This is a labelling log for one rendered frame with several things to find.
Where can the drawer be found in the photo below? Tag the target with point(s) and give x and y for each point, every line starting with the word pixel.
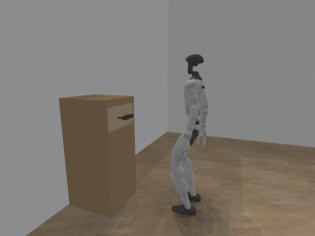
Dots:
pixel 114 112

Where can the cabinet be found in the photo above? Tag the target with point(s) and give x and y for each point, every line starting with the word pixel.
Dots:
pixel 100 165

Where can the left robot hand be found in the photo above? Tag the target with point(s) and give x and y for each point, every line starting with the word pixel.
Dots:
pixel 183 145

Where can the right robot hand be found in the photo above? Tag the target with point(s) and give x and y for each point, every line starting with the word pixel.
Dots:
pixel 203 135

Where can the handle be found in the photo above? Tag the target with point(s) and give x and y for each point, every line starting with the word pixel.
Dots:
pixel 126 117

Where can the left robot thigh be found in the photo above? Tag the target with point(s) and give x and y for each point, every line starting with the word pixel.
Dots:
pixel 174 162

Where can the robot thigh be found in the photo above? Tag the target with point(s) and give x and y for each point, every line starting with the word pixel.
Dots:
pixel 187 163
pixel 174 162

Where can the robot right forearm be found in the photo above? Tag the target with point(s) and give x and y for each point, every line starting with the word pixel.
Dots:
pixel 203 118

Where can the right robot thigh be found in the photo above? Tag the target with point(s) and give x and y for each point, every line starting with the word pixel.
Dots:
pixel 187 163

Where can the robot left forearm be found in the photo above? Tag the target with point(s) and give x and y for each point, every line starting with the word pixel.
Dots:
pixel 192 118

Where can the robot left upper arm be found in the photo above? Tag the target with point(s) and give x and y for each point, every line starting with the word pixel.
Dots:
pixel 191 87

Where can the robot right upper arm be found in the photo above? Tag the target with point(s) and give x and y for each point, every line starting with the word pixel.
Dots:
pixel 205 103

